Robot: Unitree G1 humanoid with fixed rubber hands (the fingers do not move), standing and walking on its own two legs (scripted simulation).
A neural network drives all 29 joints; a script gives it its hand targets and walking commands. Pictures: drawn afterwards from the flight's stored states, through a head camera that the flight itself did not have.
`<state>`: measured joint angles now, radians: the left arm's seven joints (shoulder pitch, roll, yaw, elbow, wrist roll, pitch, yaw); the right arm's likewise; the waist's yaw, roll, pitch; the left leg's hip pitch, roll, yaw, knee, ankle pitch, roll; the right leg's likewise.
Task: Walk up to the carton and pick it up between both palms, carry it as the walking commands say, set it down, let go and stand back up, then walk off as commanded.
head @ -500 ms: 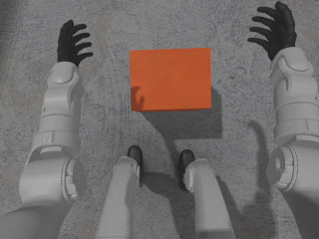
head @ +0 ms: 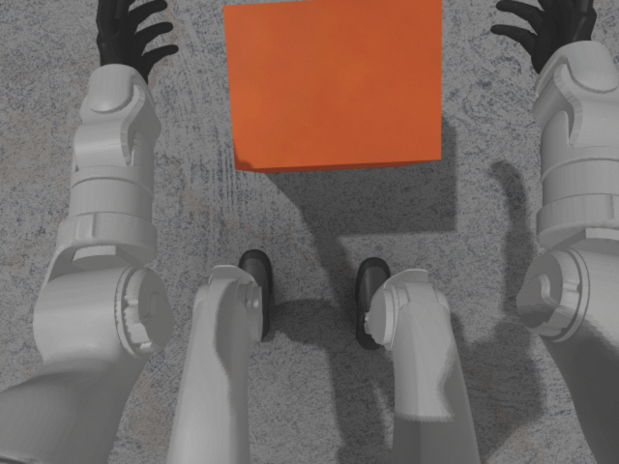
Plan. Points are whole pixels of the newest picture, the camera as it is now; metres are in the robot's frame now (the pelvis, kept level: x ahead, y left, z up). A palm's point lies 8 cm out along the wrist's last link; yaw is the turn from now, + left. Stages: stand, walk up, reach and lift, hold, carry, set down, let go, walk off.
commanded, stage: reach and lift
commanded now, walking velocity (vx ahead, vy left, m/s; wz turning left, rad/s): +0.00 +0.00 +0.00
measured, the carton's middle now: (330, 105) +0.53 -0.01 -0.41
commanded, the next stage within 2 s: none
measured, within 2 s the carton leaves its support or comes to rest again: neither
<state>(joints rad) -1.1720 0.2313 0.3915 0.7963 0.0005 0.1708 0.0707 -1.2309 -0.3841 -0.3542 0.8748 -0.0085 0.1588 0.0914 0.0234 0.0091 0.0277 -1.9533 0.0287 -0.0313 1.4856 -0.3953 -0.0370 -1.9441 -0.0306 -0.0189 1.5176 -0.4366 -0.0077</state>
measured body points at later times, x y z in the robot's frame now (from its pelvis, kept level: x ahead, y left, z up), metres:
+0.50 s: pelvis -0.02 +0.00 -0.12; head +0.35 -0.01 +0.13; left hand +0.51 +0.20 -0.30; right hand +0.53 -0.22 -0.29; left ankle +0.10 +0.14 -0.52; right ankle +0.09 -0.12 -0.52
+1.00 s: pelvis -0.02 +0.00 -0.17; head +0.35 -0.01 +0.07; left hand +0.53 +0.21 -0.34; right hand +0.54 -0.21 -0.34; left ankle +0.10 +0.14 -0.52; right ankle +0.09 -0.12 -0.52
